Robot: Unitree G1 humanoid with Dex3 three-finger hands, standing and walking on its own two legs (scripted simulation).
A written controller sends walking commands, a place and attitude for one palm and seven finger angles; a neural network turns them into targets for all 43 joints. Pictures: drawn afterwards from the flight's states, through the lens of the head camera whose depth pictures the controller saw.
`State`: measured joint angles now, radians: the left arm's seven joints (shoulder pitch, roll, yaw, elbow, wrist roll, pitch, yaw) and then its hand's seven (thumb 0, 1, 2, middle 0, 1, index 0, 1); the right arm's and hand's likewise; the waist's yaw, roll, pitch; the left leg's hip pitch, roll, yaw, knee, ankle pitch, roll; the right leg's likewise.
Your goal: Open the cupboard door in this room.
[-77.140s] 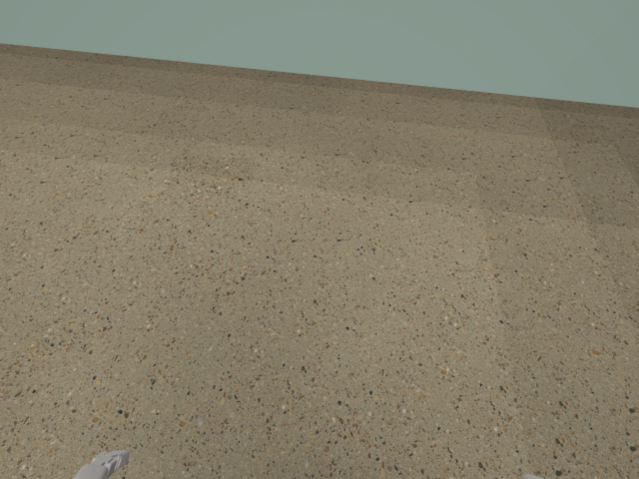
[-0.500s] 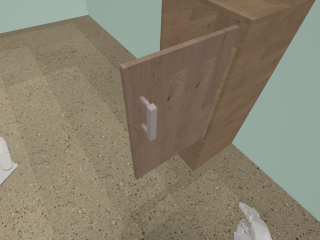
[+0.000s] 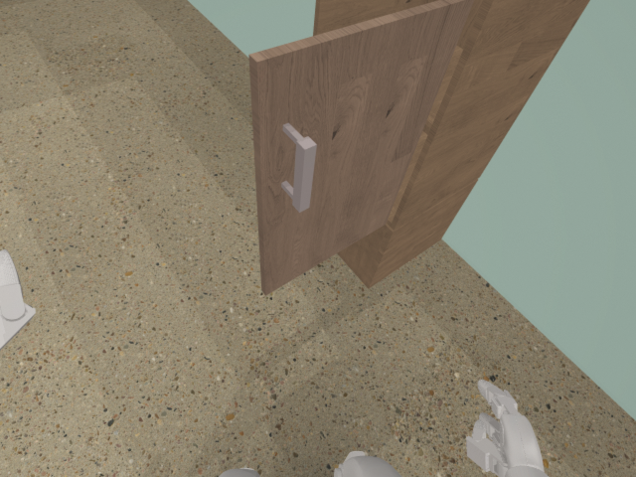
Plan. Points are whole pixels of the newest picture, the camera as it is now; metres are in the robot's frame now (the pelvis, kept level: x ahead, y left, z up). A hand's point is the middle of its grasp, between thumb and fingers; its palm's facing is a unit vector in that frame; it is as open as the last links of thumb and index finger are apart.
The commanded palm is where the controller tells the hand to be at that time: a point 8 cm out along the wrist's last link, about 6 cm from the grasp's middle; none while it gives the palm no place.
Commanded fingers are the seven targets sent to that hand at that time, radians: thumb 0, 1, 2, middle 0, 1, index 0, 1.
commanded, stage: stop stepping back and stand still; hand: left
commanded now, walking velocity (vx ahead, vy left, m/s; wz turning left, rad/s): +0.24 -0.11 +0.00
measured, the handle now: (295, 169) +0.52 +0.07 +0.05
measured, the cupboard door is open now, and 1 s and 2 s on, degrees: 90 90 90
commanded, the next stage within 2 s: let the arm hang, fingers relaxed in 1.14 s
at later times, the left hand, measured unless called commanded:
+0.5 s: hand (21, 429) +0.14 +0.23 +0.16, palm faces +0.39 -0.82 -0.42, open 7.5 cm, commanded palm +0.08 +0.27 +0.18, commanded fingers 0.00 0.90 0.90 -0.20 -0.30 -0.20 -0.30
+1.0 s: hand out of the picture +0.11 +0.26 +0.16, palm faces +0.39 -0.80 -0.45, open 7.5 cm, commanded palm +0.05 +0.29 +0.18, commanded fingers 0.00 0.90 0.90 -0.20 -0.30 -0.20 -0.30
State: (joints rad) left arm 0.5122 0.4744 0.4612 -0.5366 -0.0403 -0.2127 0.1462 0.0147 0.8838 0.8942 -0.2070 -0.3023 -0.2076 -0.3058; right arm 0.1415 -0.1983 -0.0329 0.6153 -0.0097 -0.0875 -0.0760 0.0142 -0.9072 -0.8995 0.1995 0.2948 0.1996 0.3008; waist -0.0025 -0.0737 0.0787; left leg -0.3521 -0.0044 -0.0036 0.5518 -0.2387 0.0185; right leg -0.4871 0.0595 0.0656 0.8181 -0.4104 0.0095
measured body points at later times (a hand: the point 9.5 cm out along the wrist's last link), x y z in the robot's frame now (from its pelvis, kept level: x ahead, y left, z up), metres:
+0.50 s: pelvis -0.07 -0.02 +0.00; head -0.07 -0.01 +0.45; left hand +0.11 +0.27 +0.18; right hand +0.05 -0.30 -0.08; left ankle -0.06 +0.09 -0.73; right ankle -0.10 -0.11 -0.73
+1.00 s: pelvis -0.10 +0.00 +0.01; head -0.09 +0.00 +0.46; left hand +0.08 +0.30 +0.18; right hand +0.06 -0.23 -0.07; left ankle -0.06 +0.09 -0.73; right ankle -0.10 -0.11 -0.73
